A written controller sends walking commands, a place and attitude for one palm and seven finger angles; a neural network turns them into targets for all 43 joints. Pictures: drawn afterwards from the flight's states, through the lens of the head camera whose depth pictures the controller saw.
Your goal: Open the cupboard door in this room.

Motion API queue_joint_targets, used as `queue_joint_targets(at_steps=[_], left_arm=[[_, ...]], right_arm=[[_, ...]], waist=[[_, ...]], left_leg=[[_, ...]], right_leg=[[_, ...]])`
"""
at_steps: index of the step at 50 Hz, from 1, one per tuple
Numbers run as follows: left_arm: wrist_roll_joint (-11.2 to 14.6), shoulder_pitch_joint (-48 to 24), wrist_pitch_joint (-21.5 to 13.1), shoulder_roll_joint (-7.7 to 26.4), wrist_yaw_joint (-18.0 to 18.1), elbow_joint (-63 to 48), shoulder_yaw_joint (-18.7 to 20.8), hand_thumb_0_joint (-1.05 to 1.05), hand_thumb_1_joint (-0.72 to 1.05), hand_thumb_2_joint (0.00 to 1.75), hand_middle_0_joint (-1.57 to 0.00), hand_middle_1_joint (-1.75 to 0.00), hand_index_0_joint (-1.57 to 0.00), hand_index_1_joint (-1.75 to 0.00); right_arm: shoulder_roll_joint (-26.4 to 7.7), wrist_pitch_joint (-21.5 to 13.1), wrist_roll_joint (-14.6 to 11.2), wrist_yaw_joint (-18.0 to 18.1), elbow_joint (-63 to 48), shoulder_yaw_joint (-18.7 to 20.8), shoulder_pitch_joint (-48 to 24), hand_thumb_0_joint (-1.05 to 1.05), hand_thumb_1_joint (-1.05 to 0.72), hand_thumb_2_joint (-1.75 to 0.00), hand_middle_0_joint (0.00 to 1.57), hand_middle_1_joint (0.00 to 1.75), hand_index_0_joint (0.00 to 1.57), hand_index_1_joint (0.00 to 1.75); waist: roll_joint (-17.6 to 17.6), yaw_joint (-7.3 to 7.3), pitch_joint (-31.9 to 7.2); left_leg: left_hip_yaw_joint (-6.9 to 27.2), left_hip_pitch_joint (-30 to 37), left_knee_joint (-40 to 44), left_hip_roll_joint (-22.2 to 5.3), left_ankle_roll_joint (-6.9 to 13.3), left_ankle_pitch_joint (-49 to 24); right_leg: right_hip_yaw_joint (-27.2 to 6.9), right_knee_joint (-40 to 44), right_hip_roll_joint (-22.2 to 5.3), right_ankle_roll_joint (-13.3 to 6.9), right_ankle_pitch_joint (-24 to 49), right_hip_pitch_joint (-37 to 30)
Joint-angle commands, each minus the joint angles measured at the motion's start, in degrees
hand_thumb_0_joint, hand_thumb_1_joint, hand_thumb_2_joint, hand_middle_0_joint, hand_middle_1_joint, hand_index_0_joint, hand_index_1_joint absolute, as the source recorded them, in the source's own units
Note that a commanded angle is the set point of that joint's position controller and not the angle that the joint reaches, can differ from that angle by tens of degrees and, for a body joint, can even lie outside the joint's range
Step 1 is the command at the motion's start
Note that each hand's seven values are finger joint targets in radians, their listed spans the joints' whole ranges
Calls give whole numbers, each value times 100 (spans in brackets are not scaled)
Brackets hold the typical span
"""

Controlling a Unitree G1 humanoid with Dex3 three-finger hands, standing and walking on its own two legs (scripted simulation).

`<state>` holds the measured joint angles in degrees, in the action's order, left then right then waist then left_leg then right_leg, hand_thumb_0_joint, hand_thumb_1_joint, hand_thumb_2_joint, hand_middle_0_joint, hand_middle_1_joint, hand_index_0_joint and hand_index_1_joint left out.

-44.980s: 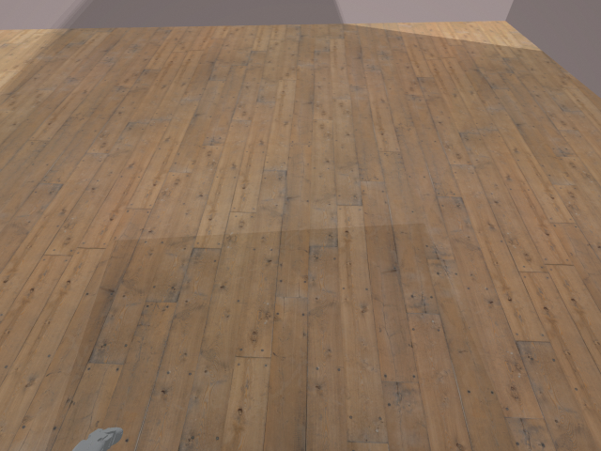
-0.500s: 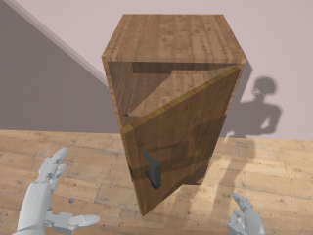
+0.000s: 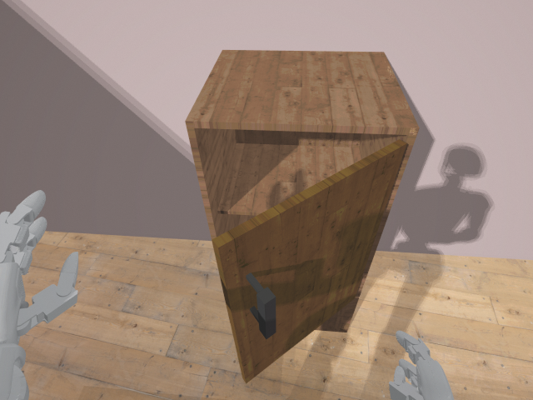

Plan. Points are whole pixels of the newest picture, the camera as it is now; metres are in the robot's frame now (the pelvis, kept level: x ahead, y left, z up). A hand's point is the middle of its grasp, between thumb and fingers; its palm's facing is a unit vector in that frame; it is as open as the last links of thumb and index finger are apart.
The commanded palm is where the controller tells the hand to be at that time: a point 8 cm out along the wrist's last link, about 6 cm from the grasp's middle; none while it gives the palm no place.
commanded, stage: draw the hand back to the body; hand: left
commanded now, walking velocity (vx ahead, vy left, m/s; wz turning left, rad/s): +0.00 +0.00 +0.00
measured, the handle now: (260, 305) +0.29 +0.06 -0.05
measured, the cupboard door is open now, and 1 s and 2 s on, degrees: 41 41 41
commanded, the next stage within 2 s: step back with the hand held close in 0.36 s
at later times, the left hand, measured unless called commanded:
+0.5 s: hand (71, 297) +0.17 +0.24 +0.16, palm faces +0.45 -0.81 -0.38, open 7.4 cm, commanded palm +0.13 +0.28 +0.17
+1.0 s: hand (37, 330) +0.14 +0.26 +0.15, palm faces +0.38 -0.78 -0.49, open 7.4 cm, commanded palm +0.07 +0.30 +0.17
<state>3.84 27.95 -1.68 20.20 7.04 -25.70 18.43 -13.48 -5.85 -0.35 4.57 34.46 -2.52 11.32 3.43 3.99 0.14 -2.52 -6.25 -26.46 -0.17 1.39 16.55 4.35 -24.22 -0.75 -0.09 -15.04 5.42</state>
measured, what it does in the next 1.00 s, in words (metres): shifts its weight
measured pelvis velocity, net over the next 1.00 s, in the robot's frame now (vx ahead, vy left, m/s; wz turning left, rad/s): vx -0.07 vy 0.00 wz -0.01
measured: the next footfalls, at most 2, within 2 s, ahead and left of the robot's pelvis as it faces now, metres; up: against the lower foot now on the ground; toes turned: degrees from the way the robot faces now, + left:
right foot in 1.86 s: -0.27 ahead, -0.09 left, +0.00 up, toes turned -2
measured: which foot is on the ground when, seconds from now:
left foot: down 0.00-1.00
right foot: down 0.00-1.00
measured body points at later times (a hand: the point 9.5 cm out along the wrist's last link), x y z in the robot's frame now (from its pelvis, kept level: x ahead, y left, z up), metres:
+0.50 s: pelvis -0.02 -0.02 +0.00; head -0.04 -0.04 +0.45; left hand +0.14 +0.28 +0.18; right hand +0.17 -0.24 -0.08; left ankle -0.02 +0.10 -0.74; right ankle -0.02 -0.12 -0.74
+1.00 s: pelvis -0.07 +0.00 -0.01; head -0.05 +0.01 +0.44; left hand +0.11 +0.30 +0.18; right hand +0.11 -0.25 -0.08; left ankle -0.02 +0.10 -0.74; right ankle -0.02 -0.12 -0.74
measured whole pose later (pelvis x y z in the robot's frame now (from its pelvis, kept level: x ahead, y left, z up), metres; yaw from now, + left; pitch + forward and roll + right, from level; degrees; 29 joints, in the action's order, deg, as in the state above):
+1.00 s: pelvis -0.07 +0.00 -0.01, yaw -1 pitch -1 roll -1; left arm 2.9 32.4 -8.8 24.0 8.4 -29.5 23.6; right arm -13.4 -0.9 -0.9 4.9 32.1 0.4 9.9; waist 0.7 -0.2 3.1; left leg -3.1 -17.7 -29.8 -0.5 2.0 11.6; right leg 3.8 -27.0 -0.7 -0.1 -9.5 16.8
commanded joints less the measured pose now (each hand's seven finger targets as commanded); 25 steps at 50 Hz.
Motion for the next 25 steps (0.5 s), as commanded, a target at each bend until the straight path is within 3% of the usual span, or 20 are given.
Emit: queue_joint_targets(at_steps=[1,2,5,10,11,16,23,24,25], left_arm=[[19,-335,-389,808,67,-804,659,0,90,90,-20,-30,-20,-30],[45,-246,-376,694,32,-696,554,0,90,90,-20,-30,-20,-30],[29,-386,-429,826,18,-880,609,0,90,90,-20,-30,-20,-30],[7,-546,-522,1032,61,-1176,742,0,90,90,-20,-30,-20,-30],[14,-554,-519,1109,71,-1103,814,0,90,90,-20,-30,-20,-30],[0,-559,-563,1029,76,-1060,754,0,90,90,-20,-30,-20,-30],[26,-541,-621,946,45,-845,698,0,90,90,-20,-30,-20,-30],[21,-968,-640,1106,71,-859,806,0,90,90,-20,-30,-20,-30],[-34,-1253,-824,1626,94,-1032,1388,0,90,90,-20,-30,-20,-30]], right_arm=[[-556,-261,19,21,-853,280,-733,0,-90,-90,20,30,20,30],[-558,-222,11,3,-867,292,-735,0,-90,-90,20,30,20,30],[-571,-183,18,-4,-876,329,-776,0,-90,-90,20,30,20,30],[-524,-245,23,39,-856,321,-847,0,-90,-90,20,30,20,30],[-539,-257,29,56,-819,328,-845,0,-90,-90,20,30,20,30],[-519,-349,28,68,-748,331,-848,0,-90,-90,20,30,20,30],[-505,-360,21,56,-705,358,-897,0,-90,-90,20,30,20,30],[-525,-357,12,65,-653,361,-896,0,-90,-90,20,30,20,30],[-651,-207,-15,50,-853,384,-777,0,-90,-90,20,30,20,30]], waist=[[-125,2,-135],[-212,-14,-102],[-196,-2,-245],[112,18,-381],[-24,25,-324],[123,14,-201],[-211,9,-66],[-147,-31,-127],[-372,-278,283]], left_leg=[[260,-27,513,-132,-46,-1786],[239,-30,544,-140,-28,-1748],[199,42,548,-110,-1,-1622],[189,148,544,-53,5,-1485],[205,131,544,-70,0,-1447],[193,165,589,-53,-15,-1411],[177,180,660,-70,18,-1109],[158,199,648,-56,25,-1049],[297,-275,407,-169,100,-745]], right_leg=[[-135,380,53,-126,1442,-83],[-146,390,40,-98,1428,-92],[-185,439,45,-83,1398,-142],[-256,526,27,-104,1333,-200],[-253,579,34,-112,1300,-193],[-260,641,36,-110,1247,-146],[-302,768,42,-63,888,-27],[-338,812,29,-62,821,-11],[-779,1102,-265,-34,905,559]])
